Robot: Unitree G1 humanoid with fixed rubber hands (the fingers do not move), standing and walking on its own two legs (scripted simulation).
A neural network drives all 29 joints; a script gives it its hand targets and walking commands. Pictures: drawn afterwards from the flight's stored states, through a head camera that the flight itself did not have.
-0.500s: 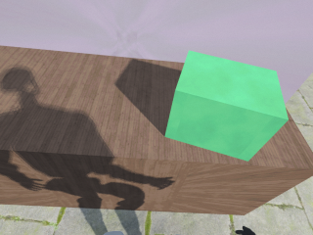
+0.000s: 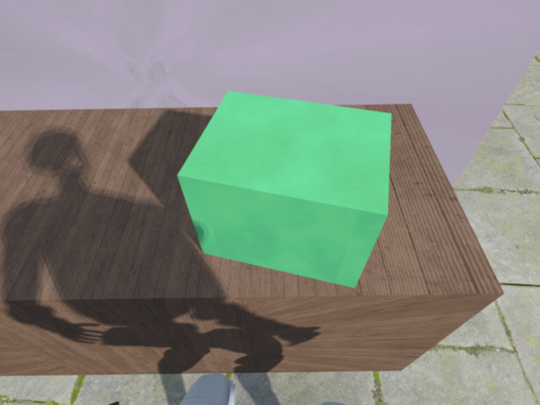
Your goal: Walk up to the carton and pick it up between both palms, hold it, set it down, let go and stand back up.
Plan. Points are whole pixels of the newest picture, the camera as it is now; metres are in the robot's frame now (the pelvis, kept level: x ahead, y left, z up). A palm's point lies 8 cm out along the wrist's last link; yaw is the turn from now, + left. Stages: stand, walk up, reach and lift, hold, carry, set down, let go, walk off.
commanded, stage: walk up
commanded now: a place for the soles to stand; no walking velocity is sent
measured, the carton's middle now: (290, 188) +0.49 -0.02 +0.00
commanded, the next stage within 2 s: stand in 1.54 s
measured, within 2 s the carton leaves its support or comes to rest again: neither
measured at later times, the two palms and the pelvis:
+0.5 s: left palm out of the picture +0.08 +0.22 -0.10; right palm (457, 396) +0.16 -0.27 -0.09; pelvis +0.03 -0.03 +0.01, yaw +4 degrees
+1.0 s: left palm out of the picture +0.04 +0.25 -0.11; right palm out of the picture +0.12 -0.25 -0.09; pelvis +0.04 -0.01 +0.02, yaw +5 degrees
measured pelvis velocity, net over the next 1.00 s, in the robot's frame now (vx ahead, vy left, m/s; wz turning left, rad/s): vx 0.04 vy -0.01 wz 0.09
